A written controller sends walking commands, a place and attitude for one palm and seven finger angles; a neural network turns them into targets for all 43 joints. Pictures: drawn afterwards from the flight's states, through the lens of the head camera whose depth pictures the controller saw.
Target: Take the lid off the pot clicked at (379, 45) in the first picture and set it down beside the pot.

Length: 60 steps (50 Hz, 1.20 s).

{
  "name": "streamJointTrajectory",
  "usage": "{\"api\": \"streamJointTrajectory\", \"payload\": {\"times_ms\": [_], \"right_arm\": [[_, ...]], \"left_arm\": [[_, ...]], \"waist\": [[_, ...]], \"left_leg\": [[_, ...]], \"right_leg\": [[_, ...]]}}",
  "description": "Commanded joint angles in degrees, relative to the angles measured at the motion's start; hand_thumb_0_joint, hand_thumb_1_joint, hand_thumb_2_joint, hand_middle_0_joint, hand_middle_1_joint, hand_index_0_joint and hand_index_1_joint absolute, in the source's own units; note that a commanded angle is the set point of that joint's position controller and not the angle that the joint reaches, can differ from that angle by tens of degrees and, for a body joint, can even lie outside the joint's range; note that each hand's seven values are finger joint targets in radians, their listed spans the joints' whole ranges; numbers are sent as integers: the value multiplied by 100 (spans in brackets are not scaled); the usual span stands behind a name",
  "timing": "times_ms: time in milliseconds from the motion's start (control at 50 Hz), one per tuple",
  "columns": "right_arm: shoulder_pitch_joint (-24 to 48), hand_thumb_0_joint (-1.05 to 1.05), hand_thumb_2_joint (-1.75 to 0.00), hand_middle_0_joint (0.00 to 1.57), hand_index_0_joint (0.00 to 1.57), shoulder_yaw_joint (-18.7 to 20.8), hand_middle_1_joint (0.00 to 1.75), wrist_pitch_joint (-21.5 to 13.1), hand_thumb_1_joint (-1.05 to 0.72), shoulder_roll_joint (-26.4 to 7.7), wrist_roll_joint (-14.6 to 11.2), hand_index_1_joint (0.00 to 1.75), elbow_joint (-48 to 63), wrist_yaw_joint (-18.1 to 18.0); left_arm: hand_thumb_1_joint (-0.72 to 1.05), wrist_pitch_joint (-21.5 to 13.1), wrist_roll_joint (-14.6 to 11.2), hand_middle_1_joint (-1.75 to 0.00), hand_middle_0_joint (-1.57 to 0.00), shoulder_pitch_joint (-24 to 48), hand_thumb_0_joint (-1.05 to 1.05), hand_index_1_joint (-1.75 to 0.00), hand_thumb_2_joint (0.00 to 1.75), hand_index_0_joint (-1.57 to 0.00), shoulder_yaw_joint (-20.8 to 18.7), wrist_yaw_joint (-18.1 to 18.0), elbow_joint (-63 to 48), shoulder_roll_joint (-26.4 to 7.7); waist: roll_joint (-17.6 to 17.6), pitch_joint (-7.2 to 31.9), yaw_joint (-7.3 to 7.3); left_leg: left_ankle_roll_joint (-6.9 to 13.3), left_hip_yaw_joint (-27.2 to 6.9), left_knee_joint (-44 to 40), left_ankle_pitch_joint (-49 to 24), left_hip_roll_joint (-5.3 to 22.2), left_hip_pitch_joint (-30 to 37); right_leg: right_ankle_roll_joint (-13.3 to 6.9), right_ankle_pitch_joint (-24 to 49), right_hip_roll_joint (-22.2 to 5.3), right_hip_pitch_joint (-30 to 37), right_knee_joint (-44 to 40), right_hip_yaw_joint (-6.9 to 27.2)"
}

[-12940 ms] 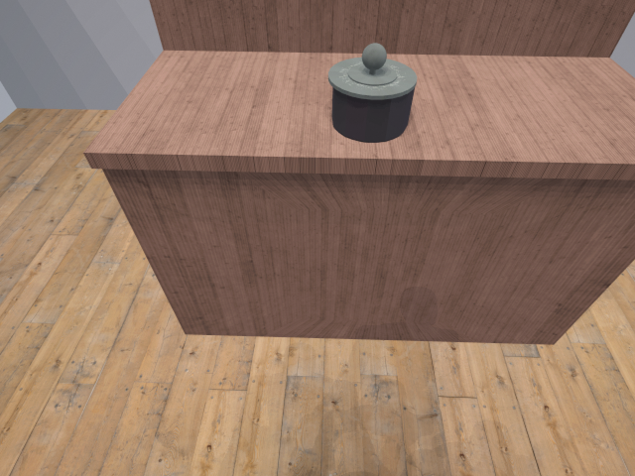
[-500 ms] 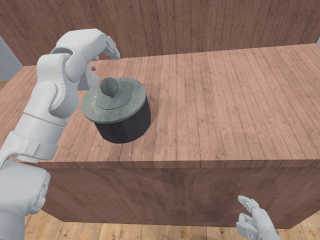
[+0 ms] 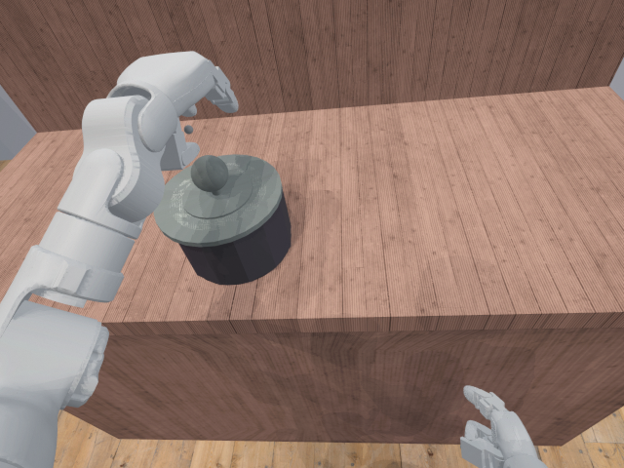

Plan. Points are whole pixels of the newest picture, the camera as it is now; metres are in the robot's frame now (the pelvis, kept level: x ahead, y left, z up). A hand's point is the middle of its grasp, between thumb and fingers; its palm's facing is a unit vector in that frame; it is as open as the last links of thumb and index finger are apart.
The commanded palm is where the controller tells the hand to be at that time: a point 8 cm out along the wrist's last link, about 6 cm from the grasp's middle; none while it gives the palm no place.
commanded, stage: move the open hand above the knob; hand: left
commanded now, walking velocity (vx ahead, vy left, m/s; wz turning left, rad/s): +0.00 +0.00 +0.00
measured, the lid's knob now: (209, 173) +0.45 +0.15 +0.17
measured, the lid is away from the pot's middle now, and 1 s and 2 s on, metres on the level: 0.00 0.00 0.01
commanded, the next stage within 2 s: lower the open fingers around the knob in 0.62 s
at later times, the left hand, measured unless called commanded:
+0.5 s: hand (179, 137) +0.41 +0.15 +0.25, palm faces -0.05 -0.02 -1.00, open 10.0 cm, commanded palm +0.37 +0.16 +0.31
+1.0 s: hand (194, 150) +0.41 +0.14 +0.23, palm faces -0.09 -0.02 -1.00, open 10.0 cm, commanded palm +0.38 +0.15 +0.29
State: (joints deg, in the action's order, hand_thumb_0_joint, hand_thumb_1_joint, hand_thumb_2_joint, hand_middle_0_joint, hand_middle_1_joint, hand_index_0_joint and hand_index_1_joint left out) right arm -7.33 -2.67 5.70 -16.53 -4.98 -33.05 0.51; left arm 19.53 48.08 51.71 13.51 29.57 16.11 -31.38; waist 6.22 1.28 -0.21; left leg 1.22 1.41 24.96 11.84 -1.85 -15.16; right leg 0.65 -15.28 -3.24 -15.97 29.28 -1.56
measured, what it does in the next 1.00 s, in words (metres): stands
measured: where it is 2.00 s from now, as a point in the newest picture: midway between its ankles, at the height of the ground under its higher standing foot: outside the picture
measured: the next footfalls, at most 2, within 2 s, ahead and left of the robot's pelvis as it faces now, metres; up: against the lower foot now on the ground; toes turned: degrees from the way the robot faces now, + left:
none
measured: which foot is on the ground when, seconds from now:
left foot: down 0.00-1.00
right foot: down 0.00-1.00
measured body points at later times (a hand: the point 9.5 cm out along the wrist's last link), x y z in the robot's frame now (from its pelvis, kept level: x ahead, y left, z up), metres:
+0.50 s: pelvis +0.00 +0.00 +0.00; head +0.01 -0.05 +0.45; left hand +0.41 +0.15 +0.31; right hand +0.20 -0.22 -0.11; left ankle +0.01 +0.11 -0.74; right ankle +0.00 -0.12 -0.74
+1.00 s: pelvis -0.01 +0.00 +0.00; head +0.00 -0.06 +0.45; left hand +0.41 +0.14 +0.29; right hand +0.19 -0.23 -0.11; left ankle +0.01 +0.11 -0.74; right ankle +0.00 -0.12 -0.74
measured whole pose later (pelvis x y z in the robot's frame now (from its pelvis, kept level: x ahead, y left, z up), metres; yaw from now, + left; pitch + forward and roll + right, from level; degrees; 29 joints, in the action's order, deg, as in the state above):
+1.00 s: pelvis -0.01 +0.00 +0.00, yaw +0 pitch +1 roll +1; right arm -6.3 -3.4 6.7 -16.4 -5.0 -32.8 -0.2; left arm 19.1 47.1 48.2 14.6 28.5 14.3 -31.1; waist 6.2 1.1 0.1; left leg 0.9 1.2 25.5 11.7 -1.6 -15.3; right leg 0.3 -15.2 -2.9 -16.1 29.9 -1.7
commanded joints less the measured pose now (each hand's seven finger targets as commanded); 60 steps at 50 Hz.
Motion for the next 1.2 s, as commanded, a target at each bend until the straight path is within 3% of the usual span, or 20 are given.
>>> {"api": "streamJointTrajectory", "payload": {"times_ms": [0,40,100,160,200,240,280,320,380,420,460,580,660,700,760,800,960,1020,1140,1180], "right_arm": [[911,0,-90,20,20,162,30,-279,-90,-430,-26,30,965,-12],[831,0,-90,20,20,210,30,-284,-90,-524,-43,30,893,-13],[831,0,-90,20,20,159,30,-322,-90,-457,0,30,852,-66],[827,0,-90,20,20,160,30,-352,-90,-431,34,30,876,-23],[878,0,-90,20,20,155,30,-299,-90,-438,22,30,853,-19],[920,0,-90,20,20,192,30,-261,-90,-510,-7,30,921,30],[948,0,-90,20,20,164,30,-216,-90,-469,14,30,952,-1],[1026,0,-90,20,20,126,30,-194,-90,-432,-11,30,975,-15],[990,0,-90,20,20,156,30,-198,-90,-460,1,30,1001,-35],[1011,0,-90,20,20,123,30,-201,-90,-429,-26,30,959,-66],[992,0,-90,20,20,140,30,-274,-90,-398,-19,30,1030,-42],[981,0,-90,20,20,127,30,-238,-90,-435,-22,30,898,-62],[985,0,-90,20,20,120,30,-288,-90,-410,9,30,923,-44],[990,0,-90,20,20,107,30,-241,-90,-432,-5,30,876,-46],[1001,0,-90,20,20,123,30,-207,-90,-429,4,30,976,-11],[1050,0,-90,20,20,116,30,-153,-90,-444,-19,30,984,-29],[925,0,-90,20,20,135,30,-217,-90,-430,11,30,992,-93],[903,0,-90,20,20,137,30,-208,-90,-470,-18,30,901,-116],[863,0,-90,20,20,216,30,-323,-90,-516,-3,30,958,-110],[828,0,-90,20,20,173,30,-267,-90,-473,-2,30,877,-103]], "left_arm": [[-39,48,154,-8,-88,2901,0,-8,171,-88,-528,-251,-933,-1048],[-39,1,-5,-8,-88,2819,0,-8,171,-88,-537,-308,-901,-1029],[-39,36,195,-8,-88,3175,0,-8,171,-88,-698,-350,-872,-1311],[-39,-42,176,-8,-88,3087,0,-8,171,-88,-887,-390,-1175,-1457],[-39,59,198,-8,-88,2784,0,-8,171,-88,-791,-360,-790,-1289],[-39,12,15,-8,-88,2427,0,-8,171,-88,-743,-359,-937,-1141],[-39,51,157,-8,-88,2380,0,-8,171,-88,-1013,-333,-952,-1493],[-39,74,160,-8,-88,2502,0,-8,171,-88,-708,-303,-922,-1199],[-39,45,167,-8,-88,2522,0,-8,171,-88,-1042,-319,-1202,-1616],[-39,74,153,-8,-88,2700,0,-8,171,-88,-720,-293,-1013,-1305],[-39,-27,80,-8,-88,2805,0,-8,171,-88,-799,-314,-1579,-1379],[-39,45,136,-8,-88,2764,0,-8,171,-88,-649,-361,-985,-1215],[-39,-17,138,-8,-88,2750,0,-8,171,-88,-784,-419,-1216,-1364],[-39,41,163,-8,-88,2845,0,-8,171,-88,-666,-428,-944,-1232],[-39,-27,85,-8,-88,2341,0,-8,171,-88,-800,-373,-1100,-1272],[-39,31,95,-8,-88,2298,0,-8,171,-88,-676,-341,-893,-1150],[-39,-55,75,-8,-88,2440,0,-8,171,-88,-861,-395,-1185,-1406],[-39,13,61,-8,-88,2322,0,-8,171,-88,-757,-392,-659,-1275],[-39,-122,-61,-8,-88,2256,0,-8,171,-88,-771,-436,-1137,-1254],[-39,-36,70,-8,-88,2231,0,-8,171,-88,-692,-414,-744,-1183]], "waist": [[-792,1903,24],[-737,1919,-23],[-734,2047,42],[-650,2550,132],[-880,2082,108],[-775,2028,94],[-1048,2042,176],[-980,1828,115],[-864,2065,154],[-851,1868,72],[-590,2368,129],[-870,1833,61],[-711,2300,136],[-777,1846,103],[-888,2188,176],[-1008,1755,112],[-778,2286,116],[-931,1706,70],[-634,2235,22],[-802,1894,18]], "left_leg": [[209,-92,-120,-1353,-73,879],[222,-151,-68,-1281,-56,1006],[220,-133,-146,-1239,-83,937],[215,-157,-88,-1737,-85,1076],[201,-113,-99,-1572,-60,871],[204,-145,-43,-1581,-59,901],[216,-66,-96,-1467,-54,756],[193,-68,-140,-1307,-58,697],[214,-65,-82,-1413,-52,826],[194,-55,-123,-1213,-63,776],[220,-102,-79,-1523,-90,1049],[180,-110,-134,-1121,-51,812],[195,-105,-112,-1326,-83,929],[166,-123,-177,-1123,-52,745],[185,-99,-136,-1321,-63,795],[176,-49,-160,-1036,-39,636],[225,-61,-90,-1309,-75,880],[208,-77,-169,-867,-61,649],[265,-138,11,-1291,-87,984],[221,-122,-95,-1176,-63,805]], "right_leg": [[-219,1564,220,514,-282,-186],[-248,1426,227,390,-317,-208],[-241,1425,229,558,-305,-165],[-257,1832,223,887,-204,-129],[-240,1810,195,711,-256,-160],[-268,1797,182,648,-262,-169],[-222,1812,184,807,-287,-136],[-220,1626,184,626,-290,-176],[-224,1702,192,736,-285,-124],[-208,1502,194,562,-309,-163],[-232,1665,219,772,-235,-126],[-233,1317,219,470,-323,-199],[-245,1496,216,759,-249,-133],[-248,1353,196,550,-309,-187],[-241,1553,201,795,-236,-145],[-212,1380,180,576,-315,-162],[-210,1625,215,859,-252,-85],[-194,1260,213,578,-371,-136],[-229,1697,201,800,-288,-88],[-211,1597,238,678,-326,-147]]}}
